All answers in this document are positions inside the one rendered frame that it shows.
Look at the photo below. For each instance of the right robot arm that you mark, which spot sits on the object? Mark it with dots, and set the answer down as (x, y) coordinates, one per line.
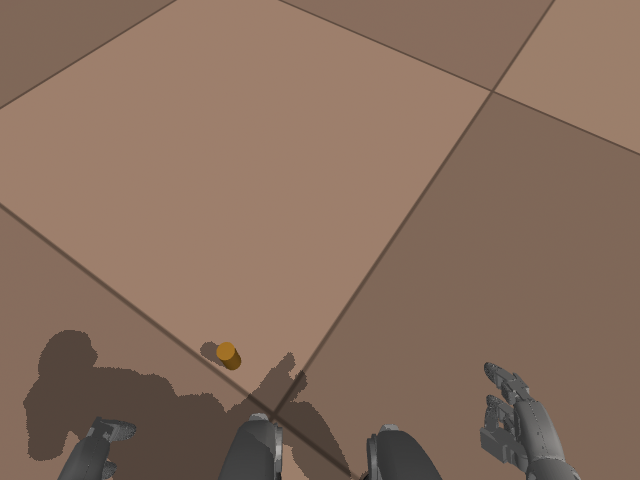
(551, 469)

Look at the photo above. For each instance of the right robot hand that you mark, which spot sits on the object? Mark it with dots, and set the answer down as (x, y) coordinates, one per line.
(528, 433)

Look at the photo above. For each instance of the left robot hand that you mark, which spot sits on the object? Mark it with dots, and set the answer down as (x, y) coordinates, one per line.
(88, 460)

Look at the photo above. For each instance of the can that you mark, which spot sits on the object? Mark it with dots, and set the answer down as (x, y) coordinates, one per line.
(228, 355)

